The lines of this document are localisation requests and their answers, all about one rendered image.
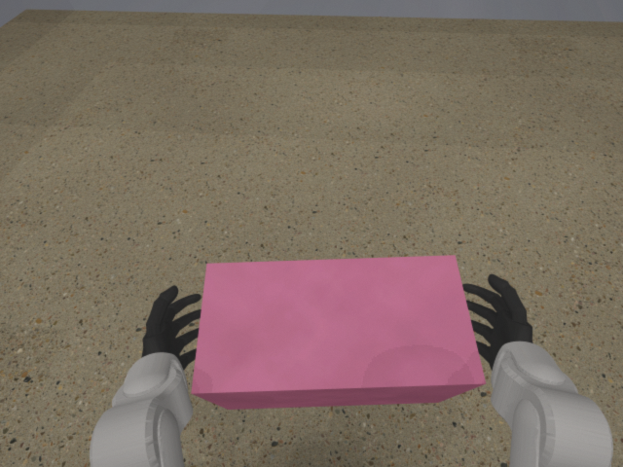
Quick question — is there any left robot forearm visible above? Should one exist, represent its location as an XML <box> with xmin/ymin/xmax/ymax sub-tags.
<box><xmin>90</xmin><ymin>352</ymin><xmax>193</xmax><ymax>467</ymax></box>

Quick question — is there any right robot forearm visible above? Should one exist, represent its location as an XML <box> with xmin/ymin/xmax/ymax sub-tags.
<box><xmin>491</xmin><ymin>341</ymin><xmax>613</xmax><ymax>467</ymax></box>

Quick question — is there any robot left hand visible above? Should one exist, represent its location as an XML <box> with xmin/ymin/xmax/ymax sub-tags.
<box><xmin>141</xmin><ymin>285</ymin><xmax>202</xmax><ymax>370</ymax></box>

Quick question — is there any robot right hand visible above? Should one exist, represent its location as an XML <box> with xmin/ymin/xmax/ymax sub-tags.
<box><xmin>462</xmin><ymin>274</ymin><xmax>533</xmax><ymax>370</ymax></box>

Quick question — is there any carton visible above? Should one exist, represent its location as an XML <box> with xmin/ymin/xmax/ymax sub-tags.
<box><xmin>191</xmin><ymin>255</ymin><xmax>486</xmax><ymax>410</ymax></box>

